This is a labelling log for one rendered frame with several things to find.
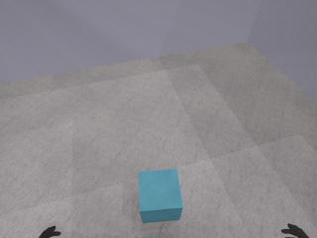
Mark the robot right hand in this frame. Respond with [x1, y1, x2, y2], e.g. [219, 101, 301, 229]
[281, 223, 309, 238]

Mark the carton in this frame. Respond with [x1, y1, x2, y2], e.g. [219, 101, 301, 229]
[139, 169, 183, 223]

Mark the robot left hand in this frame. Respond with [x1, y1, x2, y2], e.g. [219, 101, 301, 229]
[39, 226, 61, 238]

